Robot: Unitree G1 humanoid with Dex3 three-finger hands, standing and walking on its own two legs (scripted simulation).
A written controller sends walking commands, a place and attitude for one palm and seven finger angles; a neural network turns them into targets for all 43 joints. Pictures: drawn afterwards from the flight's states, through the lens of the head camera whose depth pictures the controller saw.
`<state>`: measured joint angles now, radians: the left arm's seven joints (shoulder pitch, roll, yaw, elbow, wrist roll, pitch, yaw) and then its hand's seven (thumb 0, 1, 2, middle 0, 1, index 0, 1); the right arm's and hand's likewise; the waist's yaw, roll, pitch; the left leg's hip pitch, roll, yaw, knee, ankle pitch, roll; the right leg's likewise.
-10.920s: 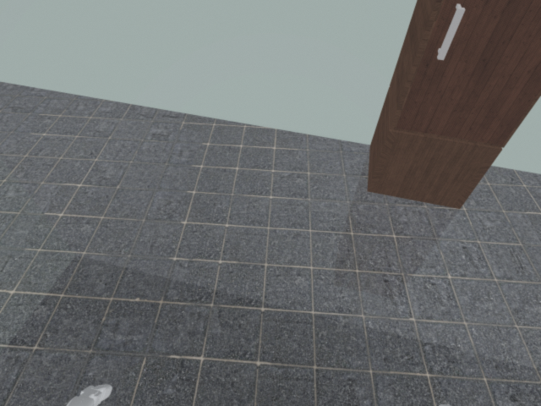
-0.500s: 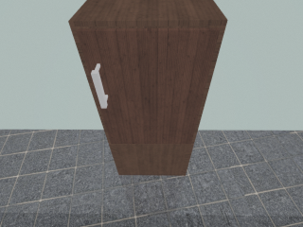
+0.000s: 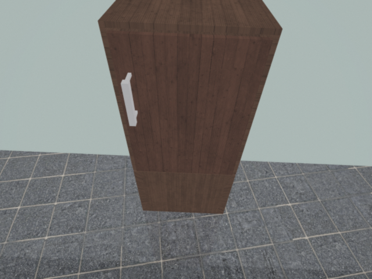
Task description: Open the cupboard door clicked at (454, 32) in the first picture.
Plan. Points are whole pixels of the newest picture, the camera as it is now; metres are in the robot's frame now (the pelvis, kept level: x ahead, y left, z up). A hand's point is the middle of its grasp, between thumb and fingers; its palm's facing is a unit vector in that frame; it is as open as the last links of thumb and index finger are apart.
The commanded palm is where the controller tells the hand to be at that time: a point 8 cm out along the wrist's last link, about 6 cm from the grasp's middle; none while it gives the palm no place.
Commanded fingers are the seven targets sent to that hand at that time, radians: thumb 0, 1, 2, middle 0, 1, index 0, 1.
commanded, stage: come to a stop and stand still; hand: left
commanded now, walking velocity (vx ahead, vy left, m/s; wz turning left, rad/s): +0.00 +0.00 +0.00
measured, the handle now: (131, 100) +0.59 +0.20 +0.06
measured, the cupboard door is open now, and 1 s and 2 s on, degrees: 0 0 0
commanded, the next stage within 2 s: look again from close up in 1.52 s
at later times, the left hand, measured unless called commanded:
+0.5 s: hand out of the picture -0.03 +0.16 -0.18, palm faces +0.08 -0.99 -0.14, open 7.4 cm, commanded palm none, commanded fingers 0.00 0.90 0.90 -0.20 -0.30 -0.20 -0.30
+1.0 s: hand out of the picture -0.09 +0.18 -0.18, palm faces +0.16 -0.97 -0.19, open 7.4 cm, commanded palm none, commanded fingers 0.00 0.90 0.90 -0.20 -0.30 -0.20 -0.30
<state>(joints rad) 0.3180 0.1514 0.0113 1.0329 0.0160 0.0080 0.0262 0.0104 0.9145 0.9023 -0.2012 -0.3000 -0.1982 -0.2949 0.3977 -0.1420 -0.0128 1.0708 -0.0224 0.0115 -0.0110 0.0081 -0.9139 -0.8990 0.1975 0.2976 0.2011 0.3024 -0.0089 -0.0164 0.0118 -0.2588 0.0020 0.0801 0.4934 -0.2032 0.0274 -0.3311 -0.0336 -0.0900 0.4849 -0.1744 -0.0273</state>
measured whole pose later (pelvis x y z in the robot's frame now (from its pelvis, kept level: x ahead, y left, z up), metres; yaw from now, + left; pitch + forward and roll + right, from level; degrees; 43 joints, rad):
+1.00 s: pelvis -0.09 +0.00 -0.02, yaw +0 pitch -3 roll +1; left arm 0.40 0.12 0.05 0.97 0.02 0.02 0.02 0.00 0.91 0.90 -0.20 -0.30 -0.20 -0.29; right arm 0.28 -0.16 -0.05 1.06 -0.03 0.05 -0.02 0.01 -0.91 -0.90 0.20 0.30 0.20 0.30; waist 0.04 0.01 -0.03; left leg -0.41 -0.01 0.09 0.55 -0.11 0.04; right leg -0.25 0.00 -0.05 0.71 -0.47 -0.02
